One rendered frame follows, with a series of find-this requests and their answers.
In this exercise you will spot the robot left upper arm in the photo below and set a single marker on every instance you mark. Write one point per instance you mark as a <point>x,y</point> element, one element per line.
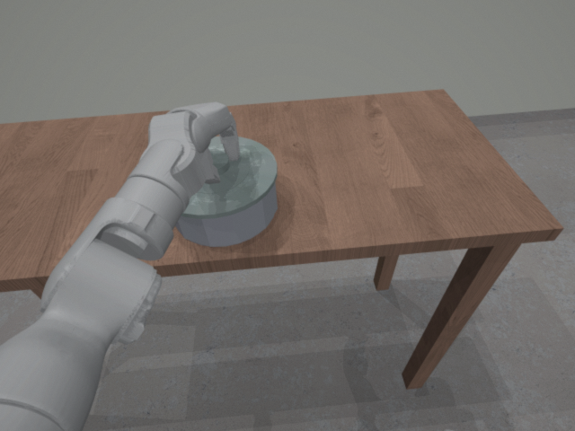
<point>49,372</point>

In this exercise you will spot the left robot hand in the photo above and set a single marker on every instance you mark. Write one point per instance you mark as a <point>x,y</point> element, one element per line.
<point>221,123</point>

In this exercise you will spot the pot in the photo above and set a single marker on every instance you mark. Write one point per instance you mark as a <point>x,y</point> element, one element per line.
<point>231,229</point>

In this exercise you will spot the knob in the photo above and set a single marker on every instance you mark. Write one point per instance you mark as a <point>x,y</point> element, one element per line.
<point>221,161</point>

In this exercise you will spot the left robot forearm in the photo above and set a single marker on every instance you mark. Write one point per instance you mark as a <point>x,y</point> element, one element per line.
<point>140,219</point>

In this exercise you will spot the table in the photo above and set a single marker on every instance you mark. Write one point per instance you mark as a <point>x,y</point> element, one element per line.
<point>366,176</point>

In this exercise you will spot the lid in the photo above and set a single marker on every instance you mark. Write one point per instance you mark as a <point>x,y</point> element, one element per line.
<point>247,181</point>

